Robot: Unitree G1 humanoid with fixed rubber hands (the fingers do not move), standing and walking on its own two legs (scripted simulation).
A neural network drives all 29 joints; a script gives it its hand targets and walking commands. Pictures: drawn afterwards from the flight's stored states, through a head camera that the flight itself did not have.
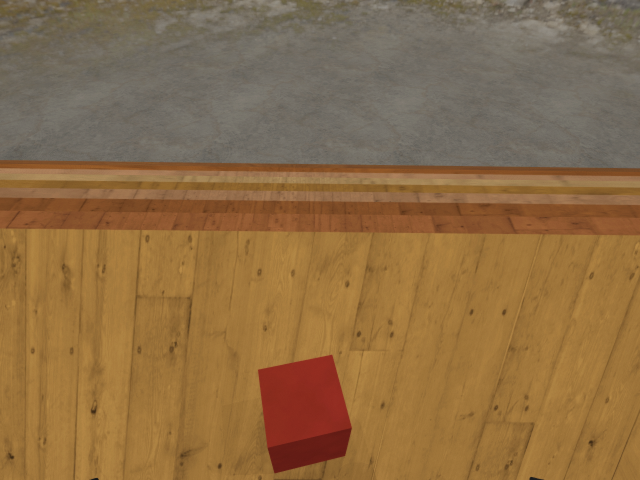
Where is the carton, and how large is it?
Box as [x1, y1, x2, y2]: [258, 355, 351, 472]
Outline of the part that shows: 332,355 258,370 267,447 274,472 342,456 345,453 351,426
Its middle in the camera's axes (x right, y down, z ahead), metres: -0.04 +0.49 +1.09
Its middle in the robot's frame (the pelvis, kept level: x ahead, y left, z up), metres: +0.45 +0.03 -0.66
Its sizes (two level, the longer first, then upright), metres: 0.210 0.200 0.250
